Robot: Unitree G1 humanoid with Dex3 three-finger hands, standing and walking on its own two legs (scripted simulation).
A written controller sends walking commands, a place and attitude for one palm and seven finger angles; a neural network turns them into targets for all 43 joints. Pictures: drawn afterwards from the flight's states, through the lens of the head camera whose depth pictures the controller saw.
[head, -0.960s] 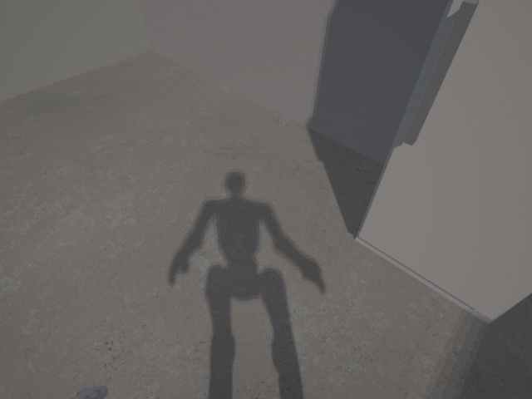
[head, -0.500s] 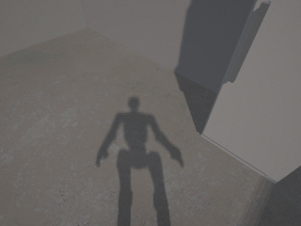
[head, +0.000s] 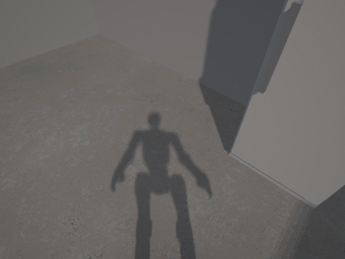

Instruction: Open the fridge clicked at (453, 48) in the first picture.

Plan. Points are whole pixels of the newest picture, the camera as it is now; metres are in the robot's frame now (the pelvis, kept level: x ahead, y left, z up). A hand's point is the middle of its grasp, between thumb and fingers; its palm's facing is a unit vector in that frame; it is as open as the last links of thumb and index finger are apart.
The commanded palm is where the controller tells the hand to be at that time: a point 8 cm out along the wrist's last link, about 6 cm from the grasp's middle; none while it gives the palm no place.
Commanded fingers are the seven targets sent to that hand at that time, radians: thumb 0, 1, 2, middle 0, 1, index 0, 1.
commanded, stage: look at it before walking up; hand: left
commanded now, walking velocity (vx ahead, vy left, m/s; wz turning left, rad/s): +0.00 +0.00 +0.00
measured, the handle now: (278, 52) +0.89 -0.38 +0.08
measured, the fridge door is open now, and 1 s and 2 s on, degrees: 0 0 0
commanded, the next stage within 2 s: walk to a spot facing it in 0.48 s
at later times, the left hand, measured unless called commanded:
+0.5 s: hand out of the picture +0.08 +0.24 -0.16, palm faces -0.03 -0.94 -0.33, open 7.4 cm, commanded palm none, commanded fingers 0.00 0.90 0.90 -0.20 -0.30 -0.20 -0.30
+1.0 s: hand out of the picture +0.05 +0.19 -0.20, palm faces -0.03 -0.99 -0.16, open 7.4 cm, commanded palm none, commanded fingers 0.00 0.90 0.90 -0.20 -0.30 -0.20 -0.30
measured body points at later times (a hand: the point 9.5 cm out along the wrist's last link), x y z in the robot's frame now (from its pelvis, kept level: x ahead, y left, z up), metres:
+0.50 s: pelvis +0.01 -0.01 +0.00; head +0.02 -0.01 +0.45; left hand +0.08 +0.29 -0.13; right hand +0.09 -0.30 -0.13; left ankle +0.01 +0.13 -0.74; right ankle +0.01 -0.12 -0.74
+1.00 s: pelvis +0.08 +0.01 -0.01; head +0.09 +0.03 +0.43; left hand +0.05 +0.25 -0.18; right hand +0.06 -0.22 -0.16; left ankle +0.01 +0.13 -0.74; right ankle +0.02 -0.10 -0.72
